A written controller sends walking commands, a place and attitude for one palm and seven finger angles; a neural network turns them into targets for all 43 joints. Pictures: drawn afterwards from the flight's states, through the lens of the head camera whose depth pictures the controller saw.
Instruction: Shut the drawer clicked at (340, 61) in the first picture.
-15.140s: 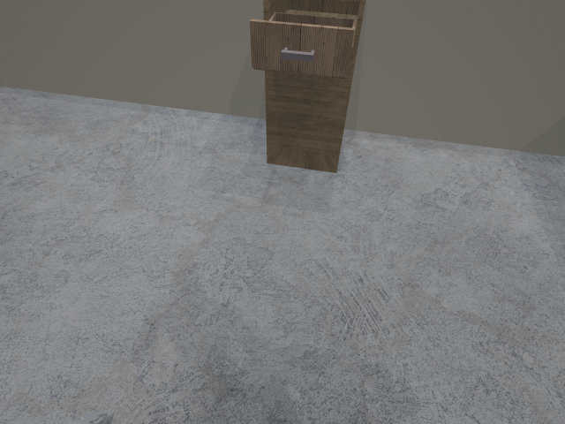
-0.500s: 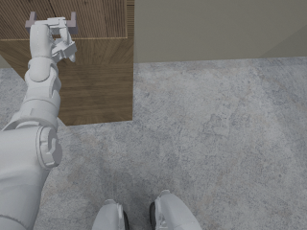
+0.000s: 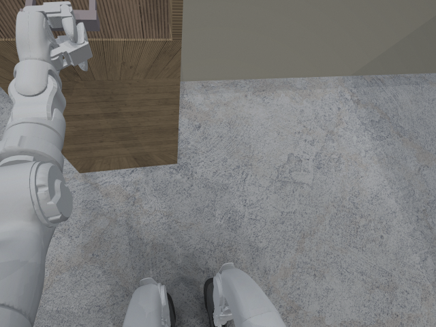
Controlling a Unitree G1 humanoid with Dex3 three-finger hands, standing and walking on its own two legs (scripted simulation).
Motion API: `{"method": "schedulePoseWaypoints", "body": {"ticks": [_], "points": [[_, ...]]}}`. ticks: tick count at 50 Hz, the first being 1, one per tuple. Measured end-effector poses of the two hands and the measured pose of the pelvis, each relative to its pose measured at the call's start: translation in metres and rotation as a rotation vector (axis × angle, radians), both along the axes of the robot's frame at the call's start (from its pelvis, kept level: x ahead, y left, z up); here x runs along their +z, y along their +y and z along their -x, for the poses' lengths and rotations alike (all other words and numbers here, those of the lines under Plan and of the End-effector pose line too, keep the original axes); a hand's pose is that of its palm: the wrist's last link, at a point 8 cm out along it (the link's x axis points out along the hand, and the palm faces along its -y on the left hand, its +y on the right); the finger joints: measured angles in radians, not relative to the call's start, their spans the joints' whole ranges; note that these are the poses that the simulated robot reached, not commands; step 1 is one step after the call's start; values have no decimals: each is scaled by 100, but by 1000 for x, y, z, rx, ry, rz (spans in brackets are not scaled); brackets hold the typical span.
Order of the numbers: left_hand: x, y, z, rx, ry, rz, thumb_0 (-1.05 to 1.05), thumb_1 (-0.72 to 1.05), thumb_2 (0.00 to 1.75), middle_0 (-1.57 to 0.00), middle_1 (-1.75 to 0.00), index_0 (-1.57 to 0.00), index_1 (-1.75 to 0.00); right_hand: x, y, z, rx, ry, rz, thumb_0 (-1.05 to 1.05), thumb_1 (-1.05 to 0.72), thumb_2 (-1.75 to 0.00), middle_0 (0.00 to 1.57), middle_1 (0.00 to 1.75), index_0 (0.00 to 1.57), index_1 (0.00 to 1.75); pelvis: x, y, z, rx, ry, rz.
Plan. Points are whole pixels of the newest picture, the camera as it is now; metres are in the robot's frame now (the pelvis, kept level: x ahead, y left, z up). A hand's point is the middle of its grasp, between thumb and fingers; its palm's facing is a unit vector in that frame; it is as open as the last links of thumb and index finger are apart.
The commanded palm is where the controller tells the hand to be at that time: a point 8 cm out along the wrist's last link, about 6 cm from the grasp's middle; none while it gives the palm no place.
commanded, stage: pull the fist back off the drawer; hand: left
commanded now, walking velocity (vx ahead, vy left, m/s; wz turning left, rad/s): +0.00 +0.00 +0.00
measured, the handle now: (62, 11) +0.65 +0.17 +0.09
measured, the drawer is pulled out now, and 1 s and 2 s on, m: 0.00 0.00 0.00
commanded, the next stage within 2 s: draw the hand back to the body in 0.44 s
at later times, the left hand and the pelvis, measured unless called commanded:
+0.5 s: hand (83, 57) +0.55 +0.13 +0.09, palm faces +0.02 -1.00 -0.02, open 3.2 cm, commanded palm +0.52 +0.17 +0.09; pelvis +0.04 +0.01 +0.02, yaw -1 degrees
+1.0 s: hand (27, 106) +0.42 +0.17 +0.15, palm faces +0.02 -1.00 -0.04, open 3.3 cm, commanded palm +0.38 +0.22 +0.16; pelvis +0.06 -0.01 +0.06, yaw +1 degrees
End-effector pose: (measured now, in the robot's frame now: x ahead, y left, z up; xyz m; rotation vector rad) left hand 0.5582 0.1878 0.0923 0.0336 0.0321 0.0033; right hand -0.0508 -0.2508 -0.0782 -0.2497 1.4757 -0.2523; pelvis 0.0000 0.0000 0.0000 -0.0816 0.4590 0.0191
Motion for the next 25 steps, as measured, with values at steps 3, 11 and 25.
{"method": "schedulePoseWaypoints", "body": {"ticks": [3, 11, 25], "points": [[0, -1, 1, 1, -7, 13, 4, 68, 92, -140, -160, -140, -160, 1, 4, 2, -14, 3, -10, 0, -91, -89, 21, 30, 20, 30, 1, 2, -1, -8, -4, -2], [-2, -3, 4, 3, -18, 20, 2, 76, 88, -140, -160, -140, -160, 3, 14, -7, -37, 3, -39, 0, -91, -89, 21, 30, 20, 30, 8, 8, -13, -25, -18, -9], [-5, -1, 27, 18, -36, 17, 2, 88, 90, -140, -160, -140, -160, 3, 9, -80, -6, -84, -69, 0, -91, -89, 21, 30, 20, 30, 23, 9, -44, -24, -59, -23]]}}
